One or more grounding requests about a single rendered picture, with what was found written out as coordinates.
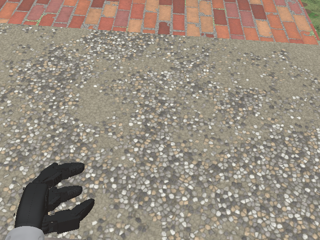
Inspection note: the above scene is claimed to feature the robot left forearm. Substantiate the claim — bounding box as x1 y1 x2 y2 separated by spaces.
5 226 45 240

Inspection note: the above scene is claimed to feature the left robot hand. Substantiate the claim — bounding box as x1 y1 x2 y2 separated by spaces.
13 162 95 235

